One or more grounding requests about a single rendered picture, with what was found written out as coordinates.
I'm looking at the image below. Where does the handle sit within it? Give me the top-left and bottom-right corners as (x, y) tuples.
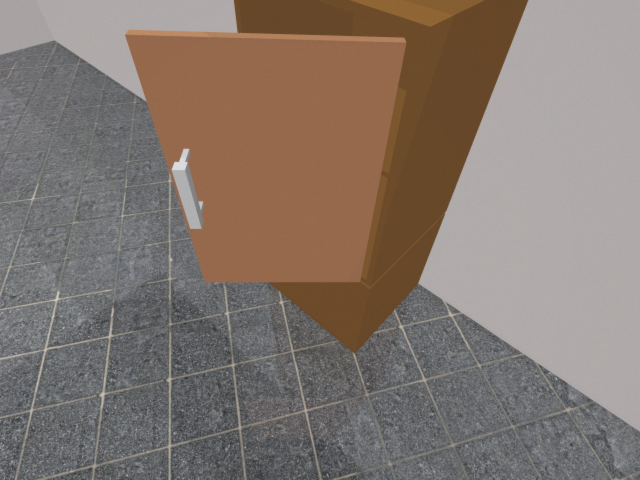
(172, 149), (204, 229)

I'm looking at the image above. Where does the cupboard door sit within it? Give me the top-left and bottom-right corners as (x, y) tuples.
(125, 30), (406, 282)

